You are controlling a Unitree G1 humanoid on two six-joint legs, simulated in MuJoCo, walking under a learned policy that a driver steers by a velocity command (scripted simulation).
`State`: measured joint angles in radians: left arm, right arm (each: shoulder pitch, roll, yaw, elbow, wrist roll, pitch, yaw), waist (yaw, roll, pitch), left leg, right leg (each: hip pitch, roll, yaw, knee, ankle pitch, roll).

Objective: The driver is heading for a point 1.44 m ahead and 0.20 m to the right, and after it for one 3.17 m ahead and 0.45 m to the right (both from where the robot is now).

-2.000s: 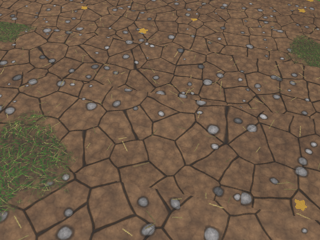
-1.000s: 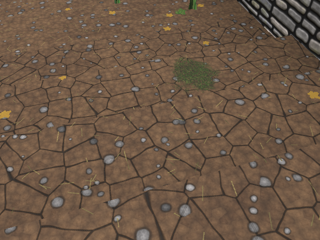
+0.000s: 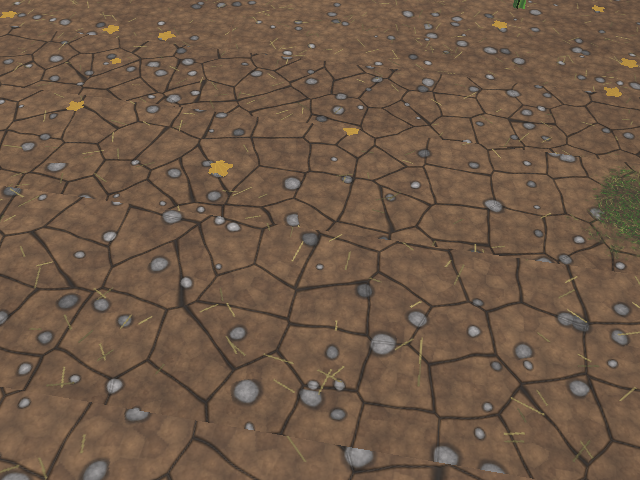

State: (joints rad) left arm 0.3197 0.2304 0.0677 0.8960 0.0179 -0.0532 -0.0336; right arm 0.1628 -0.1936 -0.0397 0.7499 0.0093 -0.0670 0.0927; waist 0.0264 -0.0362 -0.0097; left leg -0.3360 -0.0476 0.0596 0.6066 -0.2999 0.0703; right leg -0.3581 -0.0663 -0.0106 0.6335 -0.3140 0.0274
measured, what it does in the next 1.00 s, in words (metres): walks ahead: right foot, then left foot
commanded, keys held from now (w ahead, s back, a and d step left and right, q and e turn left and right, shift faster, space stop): e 0.42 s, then no key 0.04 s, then q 0.54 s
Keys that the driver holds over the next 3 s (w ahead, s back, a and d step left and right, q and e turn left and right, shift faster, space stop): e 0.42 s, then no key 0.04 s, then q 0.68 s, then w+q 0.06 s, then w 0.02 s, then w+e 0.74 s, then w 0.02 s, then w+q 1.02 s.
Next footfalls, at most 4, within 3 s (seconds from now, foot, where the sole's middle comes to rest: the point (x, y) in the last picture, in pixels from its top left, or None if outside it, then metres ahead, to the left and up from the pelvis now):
0.26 right None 0.08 -0.17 -0.76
0.66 left None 0.16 0.05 -0.76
1.08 left None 0.19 0.07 -0.76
1.72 right None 0.46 -0.19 -0.76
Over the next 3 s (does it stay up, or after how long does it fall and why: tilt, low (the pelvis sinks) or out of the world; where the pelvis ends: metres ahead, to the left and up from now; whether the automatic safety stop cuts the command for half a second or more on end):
stays up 1.10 -0.24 -0.15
